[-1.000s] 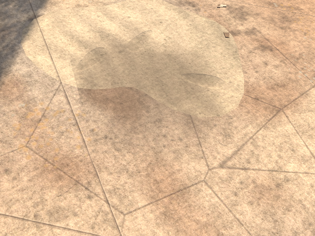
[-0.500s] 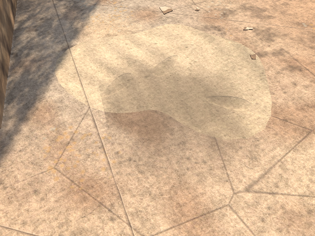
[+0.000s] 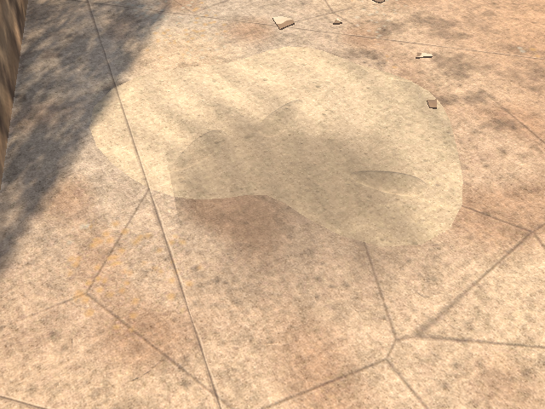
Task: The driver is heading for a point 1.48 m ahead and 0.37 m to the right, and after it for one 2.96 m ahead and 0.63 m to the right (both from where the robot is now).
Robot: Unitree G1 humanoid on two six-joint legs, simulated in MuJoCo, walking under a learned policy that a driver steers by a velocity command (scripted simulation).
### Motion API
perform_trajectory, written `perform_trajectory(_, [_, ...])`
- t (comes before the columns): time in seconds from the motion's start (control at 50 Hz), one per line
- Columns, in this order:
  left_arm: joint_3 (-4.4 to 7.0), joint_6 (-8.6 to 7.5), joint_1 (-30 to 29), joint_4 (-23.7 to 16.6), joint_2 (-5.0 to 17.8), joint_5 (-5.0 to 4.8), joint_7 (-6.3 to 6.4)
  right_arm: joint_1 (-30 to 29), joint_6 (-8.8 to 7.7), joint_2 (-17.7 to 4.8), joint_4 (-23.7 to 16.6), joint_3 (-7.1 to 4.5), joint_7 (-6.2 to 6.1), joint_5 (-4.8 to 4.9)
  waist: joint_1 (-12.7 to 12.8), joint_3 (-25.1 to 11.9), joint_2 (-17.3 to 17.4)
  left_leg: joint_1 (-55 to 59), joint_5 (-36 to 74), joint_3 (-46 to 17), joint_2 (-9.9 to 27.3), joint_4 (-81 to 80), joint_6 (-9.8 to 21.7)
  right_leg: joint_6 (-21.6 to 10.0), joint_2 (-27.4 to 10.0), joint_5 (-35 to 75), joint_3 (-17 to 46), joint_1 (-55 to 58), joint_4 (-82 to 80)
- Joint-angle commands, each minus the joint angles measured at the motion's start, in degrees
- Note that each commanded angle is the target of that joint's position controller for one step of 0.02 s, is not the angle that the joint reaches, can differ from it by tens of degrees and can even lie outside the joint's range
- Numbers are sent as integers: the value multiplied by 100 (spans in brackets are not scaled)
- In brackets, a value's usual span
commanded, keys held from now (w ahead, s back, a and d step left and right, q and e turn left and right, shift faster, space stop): no key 0.82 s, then w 0.18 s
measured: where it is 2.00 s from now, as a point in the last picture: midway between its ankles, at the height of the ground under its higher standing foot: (269, 395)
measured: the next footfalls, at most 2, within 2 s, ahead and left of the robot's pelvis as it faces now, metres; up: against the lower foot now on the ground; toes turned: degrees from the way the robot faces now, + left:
left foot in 1.14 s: +0.10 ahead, +0.14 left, +0.00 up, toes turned +1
right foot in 1.62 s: +0.47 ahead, -0.08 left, +0.00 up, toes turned -2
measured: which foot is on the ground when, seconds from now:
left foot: down 0.00-0.88, up 0.90-1.00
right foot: down 0.00-1.00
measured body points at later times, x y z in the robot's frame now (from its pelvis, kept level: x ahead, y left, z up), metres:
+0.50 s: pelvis -0.01 -0.01 +0.00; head +0.00 -0.02 +0.45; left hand +0.05 +0.25 -0.14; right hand +0.04 -0.27 -0.15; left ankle +0.00 +0.13 -0.74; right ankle -0.01 -0.11 -0.74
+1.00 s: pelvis +0.01 -0.01 +0.00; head +0.01 +0.00 +0.45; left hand +0.02 +0.26 -0.15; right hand +0.03 -0.27 -0.14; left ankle -0.02 +0.11 -0.70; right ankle -0.02 -0.11 -0.74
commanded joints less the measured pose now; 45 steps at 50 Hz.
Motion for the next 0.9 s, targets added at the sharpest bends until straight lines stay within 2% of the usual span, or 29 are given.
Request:
perform_trajectory(0.02, [126,-62,-62,-133,659,-4,24,32,-66,-631,-125,-148,-32,5,5,-184,-54,176,1316,-230,274,-332,68,-106,-351,883,384,-172,-578])
perform_trajectory(0.22, [91,-44,55,240,666,-7,56,74,-90,-605,430,-120,-54,23,26,-101,-46,141,1182,-135,256,-438,14,-154,-316,784,403,-160,-700])
perform_trajectory(0.42, [60,-20,213,445,641,-11,80,137,-118,-567,884,-56,-63,34,35,-55,-45,58,1076,-62,252,-499,-18,-194,-286,765,415,-145,-764])
perform_trajectory(0.82, [34,10,563,590,536,-23,99,327,-147,-464,1377,69,-78,46,30,7,-39,-75,949,28,261,-537,-49,-245,-247,808,429,-142,-810])
perform_trajectory(0.84, [25,17,657,640,495,-18,108,426,-142,-380,1436,93,-81,45,28,-126,-89,-28,520,130,182,-502,-46,-260,-222,165,432,-92,-903])
perform_trajectory(0.86, [56,34,694,655,577,-47,129,418,-138,-346,1444,101,-89,64,55,-49,-195,-175,-100,300,35,-296,-22,-337,-224,-827,521,-149,-1025])
perform_trajectory(0.88, [124,47,740,643,781,-91,150,349,-154,-357,1397,97,-92,86,103,79,-438,-492,-795,509,-132,111,17,-519,-387,-1873,826,-221,-1207])
perform_trajectory(0.9, [179,42,913,647,945,-122,164,205,-205,-363,1295,103,-80,92,188,237,-719,-980,-1122,621,-157,608,60,-788,-830,-2778,1460,-211,-1550])
Over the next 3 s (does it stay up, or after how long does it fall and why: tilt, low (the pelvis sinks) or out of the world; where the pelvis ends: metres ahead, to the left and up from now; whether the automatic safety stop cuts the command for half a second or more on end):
stays up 0.92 -0.01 0.00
